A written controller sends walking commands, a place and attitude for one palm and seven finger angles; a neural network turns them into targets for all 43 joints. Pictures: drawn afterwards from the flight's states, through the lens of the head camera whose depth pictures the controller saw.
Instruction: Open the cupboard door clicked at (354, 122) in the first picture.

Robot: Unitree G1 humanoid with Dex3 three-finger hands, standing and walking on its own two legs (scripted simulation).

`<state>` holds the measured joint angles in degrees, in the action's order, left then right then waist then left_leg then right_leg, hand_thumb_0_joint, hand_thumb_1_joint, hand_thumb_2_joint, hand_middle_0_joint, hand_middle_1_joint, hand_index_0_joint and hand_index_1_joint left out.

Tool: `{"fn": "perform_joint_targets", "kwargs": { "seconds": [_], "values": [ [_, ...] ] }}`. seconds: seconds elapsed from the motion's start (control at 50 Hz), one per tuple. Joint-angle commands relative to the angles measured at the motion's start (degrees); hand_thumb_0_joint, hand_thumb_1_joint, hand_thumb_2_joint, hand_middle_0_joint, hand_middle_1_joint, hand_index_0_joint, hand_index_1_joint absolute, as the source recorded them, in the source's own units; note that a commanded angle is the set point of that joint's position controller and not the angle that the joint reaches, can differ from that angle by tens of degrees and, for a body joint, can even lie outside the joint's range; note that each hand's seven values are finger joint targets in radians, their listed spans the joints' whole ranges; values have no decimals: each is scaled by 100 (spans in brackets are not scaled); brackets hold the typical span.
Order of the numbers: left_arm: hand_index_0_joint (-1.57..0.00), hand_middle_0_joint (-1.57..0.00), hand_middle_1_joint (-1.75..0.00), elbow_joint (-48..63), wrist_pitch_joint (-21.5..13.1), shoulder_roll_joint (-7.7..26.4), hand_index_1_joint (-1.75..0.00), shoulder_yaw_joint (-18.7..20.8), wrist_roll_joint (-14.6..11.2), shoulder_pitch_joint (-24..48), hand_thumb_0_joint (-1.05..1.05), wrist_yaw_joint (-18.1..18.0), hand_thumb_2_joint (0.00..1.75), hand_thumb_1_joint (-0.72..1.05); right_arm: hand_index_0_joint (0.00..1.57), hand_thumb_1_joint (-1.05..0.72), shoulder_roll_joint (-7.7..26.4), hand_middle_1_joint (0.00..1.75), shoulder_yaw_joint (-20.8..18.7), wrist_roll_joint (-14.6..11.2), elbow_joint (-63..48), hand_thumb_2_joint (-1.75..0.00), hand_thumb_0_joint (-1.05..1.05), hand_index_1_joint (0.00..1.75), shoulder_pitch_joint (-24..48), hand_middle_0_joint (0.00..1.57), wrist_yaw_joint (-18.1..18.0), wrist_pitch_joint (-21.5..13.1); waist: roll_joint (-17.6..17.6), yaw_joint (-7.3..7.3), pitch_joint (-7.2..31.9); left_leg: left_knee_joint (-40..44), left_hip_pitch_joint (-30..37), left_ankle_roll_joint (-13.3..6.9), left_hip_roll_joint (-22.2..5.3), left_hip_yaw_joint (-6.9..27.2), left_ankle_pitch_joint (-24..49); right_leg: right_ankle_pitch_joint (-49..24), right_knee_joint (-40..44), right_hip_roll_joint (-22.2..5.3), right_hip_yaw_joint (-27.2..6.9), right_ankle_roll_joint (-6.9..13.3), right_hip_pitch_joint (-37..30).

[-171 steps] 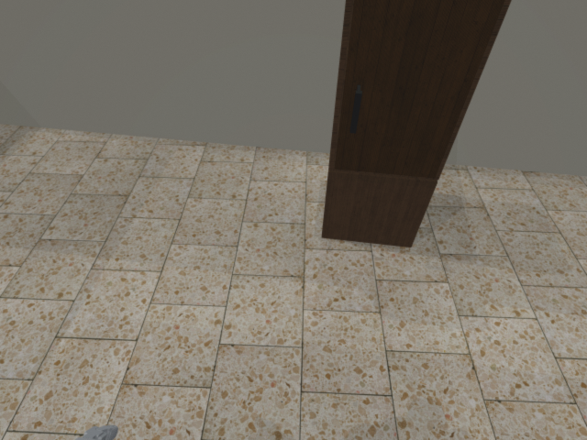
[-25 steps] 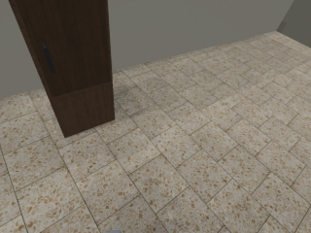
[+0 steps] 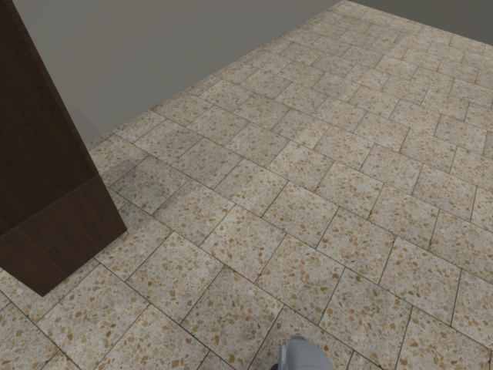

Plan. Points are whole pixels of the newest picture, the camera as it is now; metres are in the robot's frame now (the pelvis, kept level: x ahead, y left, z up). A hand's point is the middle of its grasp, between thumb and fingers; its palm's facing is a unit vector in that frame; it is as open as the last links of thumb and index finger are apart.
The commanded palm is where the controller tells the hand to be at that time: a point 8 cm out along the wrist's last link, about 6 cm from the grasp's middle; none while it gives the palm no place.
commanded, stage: walk to a spot facing it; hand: left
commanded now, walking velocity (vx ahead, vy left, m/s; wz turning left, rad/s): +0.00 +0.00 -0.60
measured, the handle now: out of the picture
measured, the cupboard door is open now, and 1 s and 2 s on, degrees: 0 0 0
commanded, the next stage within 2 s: turn to face it in 0.04 s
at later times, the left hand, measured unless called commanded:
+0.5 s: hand (165, 314) +0.25 +0.16 -0.17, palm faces +0.04 -0.98 -0.18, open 7.3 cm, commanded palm none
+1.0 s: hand (143, 331) +0.22 +0.19 -0.15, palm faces +0.28 -0.92 -0.29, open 7.4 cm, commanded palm none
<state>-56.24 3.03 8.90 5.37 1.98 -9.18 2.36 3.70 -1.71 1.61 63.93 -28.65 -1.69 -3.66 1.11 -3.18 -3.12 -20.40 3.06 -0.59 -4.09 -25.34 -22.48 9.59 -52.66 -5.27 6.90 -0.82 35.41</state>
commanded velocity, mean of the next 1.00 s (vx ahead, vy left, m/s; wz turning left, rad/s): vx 0.00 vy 0.00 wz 0.47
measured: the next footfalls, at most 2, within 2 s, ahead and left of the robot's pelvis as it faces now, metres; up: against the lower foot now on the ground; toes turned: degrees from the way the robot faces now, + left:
right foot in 0.14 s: +0.19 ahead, -0.11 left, +0.00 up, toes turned -12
left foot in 0.54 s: +0.23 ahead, +0.10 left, +0.00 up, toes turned +11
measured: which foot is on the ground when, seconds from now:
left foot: down 0.00-0.12, up 0.14-0.52, down 0.54-1.00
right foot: up 0.00-0.12, down 0.14-0.56, up 0.58-1.00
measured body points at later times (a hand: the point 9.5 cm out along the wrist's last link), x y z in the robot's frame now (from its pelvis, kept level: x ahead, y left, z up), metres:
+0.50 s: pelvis +0.15 -0.02 -0.01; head +0.16 -0.01 +0.44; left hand +0.25 +0.21 -0.15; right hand +0.23 -0.25 -0.15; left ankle +0.19 +0.10 -0.72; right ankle +0.16 -0.10 -0.74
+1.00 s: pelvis +0.17 -0.04 +0.00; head +0.21 -0.04 +0.45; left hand +0.20 +0.24 -0.13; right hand +0.27 -0.28 -0.15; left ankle +0.19 +0.09 -0.74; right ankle +0.18 -0.18 -0.71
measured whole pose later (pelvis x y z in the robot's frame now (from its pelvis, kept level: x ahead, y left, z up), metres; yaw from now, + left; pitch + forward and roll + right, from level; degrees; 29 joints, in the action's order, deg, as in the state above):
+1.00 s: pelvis +0.17 -0.04 +0.00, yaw +16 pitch +2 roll +0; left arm -51.9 2.3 13.2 4.2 0.3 -8.6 -0.9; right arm 13.0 -4.7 1.5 54.0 -13.3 0.5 2.9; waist -2.0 -2.5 -3.2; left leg -27.8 -20.4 -0.1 1.6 4.6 -9.2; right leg 23.6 -42.0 -2.1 0.4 -4.4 19.4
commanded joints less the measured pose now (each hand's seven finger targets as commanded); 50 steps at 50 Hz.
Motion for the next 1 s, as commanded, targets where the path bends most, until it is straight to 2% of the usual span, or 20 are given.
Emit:
{"fn": "perform_joint_targets", "kwargs": {
  "seconds": [0.0,0.04,0.08,0.1,0.12,0.14,0.16,0.2,0.26,0.34,0.42,0.5,0.52,0.54,0.56,0.6,0.66,0.86,0.94,0.98],
  "values": [
    [-20,-20,-30,652,-297,84,-30,-32,-31,702,0,-2,90,90,20,-90,1107,30,-244,16,-235,-90,0,30,-303,20,-75,-17,-923,121,-566,-75,211,-471,-1666,508,5573,404,1037,440,543,252,198],
    [-20,-20,-30,468,-389,279,-30,4,-1,-51,0,-30,90,90,20,-90,1404,30,-356,-26,-402,-90,0,30,-52,20,-52,4,-1172,470,145,-1273,433,-320,-1582,305,6668,305,1511,764,673,420,-783],
    [-20,-20,-30,105,-516,849,-30,149,18,-1374,0,-102,90,90,20,-90,1489,30,-387,-136,-685,-90,0,30,298,20,41,35,-831,1131,1021,-3557,-980,33,-1460,383,5365,-920,2319,534,366,623,-3366],
    [-20,-20,-30,40,-573,1501,-30,244,-25,-1831,0,-178,90,90,20,-90,1057,30,-312,-229,-923,-90,0,30,241,20,70,36,449,1168,1728,-5348,-3058,373,-544,726,-211,-3802,2102,-1180,-2115,1375,-5225],
    [-20,-20,-30,12,-541,1740,-30,256,-199,-1895,0,-255,90,90,20,-90,931,30,-277,-193,-1077,-90,0,30,612,20,-10,48,603,1110,1925,-6446,-3778,452,-147,1578,-1552,-6312,2237,-1930,-2952,1901,-5227],
    [-20,-20,-30,149,-550,1615,-30,202,-177,-1641,0,-324,90,90,20,-90,896,30,-263,-148,-1119,-90,0,30,548,20,-37,67,480,947,1880,-6476,-3781,403,-239,2398,-969,-5838,2451,-1885,-2760,1828,-4801],
    [-20,-20,-30,265,-531,1347,-30,138,-156,-1089,0,-369,90,90,20,-90,896,30,-264,-123,-1035,-90,0,30,535,20,-26,136,549,678,1566,-6413,-3758,381,-357,2528,-616,-4530,2723,-1754,-2622,1704,-4188],
    [-20,-20,-30,346,-586,838,-30,-50,-126,-400,0,-437,90,90,20,-90,786,30,-149,-29,-782,-90,0,30,613,20,-31,303,-253,264,774,-5793,-3289,358,-504,2512,-113,-3933,3108,-1334,-1679,1338,-2603],
    [-20,-20,-30,275,-637,625,-30,-218,-65,83,0,-442,90,90,20,-90,563,30,-38,-45,-503,-90,0,30,48,20,4,476,34,-220,707,-4401,-2448,357,-437,2487,187,-3137,3266,-846,-567,1015,-1649],
    [-20,-20,-30,269,-505,685,-30,-223,-87,-59,0,-381,90,90,20,-90,757,30,-23,-69,-765,-90,0,30,775,20,77,519,594,108,385,-3349,-2524,358,-245,2237,232,-1810,3489,-899,-506,1002,-1806],
    [-20,-20,-30,280,-395,977,-30,-96,-55,-288,0,-401,90,90,20,-90,908,30,-92,-70,-1096,-90,0,30,1581,20,170,505,531,397,134,-2682,-2611,317,-156,2055,35,-1538,3253,-1257,-537,1016,-2124],
    [-20,-20,-30,393,-316,1063,-30,-12,-96,-325,0,-413,90,90,20,-90,1094,30,-187,-29,-1162,-90,0,30,1352,20,235,486,129,234,290,-1129,-1684,201,-132,1981,1058,-1015,2184,-1188,8,523,-2010],
    [-20,-20,-30,472,-280,919,-30,-5,-128,-469,0,-392,90,90,20,-90,1467,30,-271,6,-1187,-90,0,30,1134,20,236,442,-848,154,492,-499,-1160,-139,-768,2969,2242,-146,1241,-762,302,171,-1428],
    [-20,-20,-30,697,-276,630,-30,-58,-167,-467,0,-377,90,90,20,-90,1938,30,-365,30,-1247,-90,0,30,916,20,219,427,-2146,94,509,29,-801,-911,-1970,4539,4117,2374,-17,-48,493,-254,-482],
    [-20,-20,-30,800,-217,785,-30,-102,-91,-94,0,-438,90,90,20,-90,2016,30,-386,17,-1134,-90,0,30,710,20,142,430,-2038,-100,634,231,-988,-1170,-2100,5003,3860,2887,-974,53,-230,-235,-411],
    [-20,-20,-30,802,-259,773,-30,-6,-85,155,0,-376,90,90,20,-90,1832,30,-364,16,-1259,-90,0,30,1074,20,83,397,-925,60,475,158,-1155,-1092,-1689,4596,3141,2084,-1596,-40,-619,-244,-32],
    [-20,-20,-30,619,-240,770,-30,28,-99,-184,0,-312,90,90,20,-90,1698,30,-322,-22,-1426,-90,0,30,1541,20,71,329,-541,272,705,169,-1172,-814,-1108,3747,3092,1324,-1339,-67,-626,-332,-365],
    [-20,-20,-30,800,-176,804,-30,4,-138,140,0,-341,90,90,20,-90,2004,30,-504,-10,-1329,-90,0,30,1320,20,131,445,-1059,32,738,123,-1002,-933,-915,4351,2562,1653,112,172,-623,-444,-728],
    [-20,-20,-30,796,-197,825,-30,-33,-191,-237,0,-369,90,90,20,-90,2092,30,-565,-1,-1436,-90,0,30,1619,20,164,524,-1173,206,812,-78,-1593,-799,-697,4568,2465,1452,1415,430,-545,-321,-1720],
    [-20,-20,-30,701,-257,1027,-30,21,-182,-775,0,-395,90,90,20,-90,1966,30,-571,-52,-1570,-90,0,30,1846,20,197,558,-848,495,875,-493,-2473,-406,-295,4385,1734,546,2932,334,-528,-234,-2999]
  ]
}}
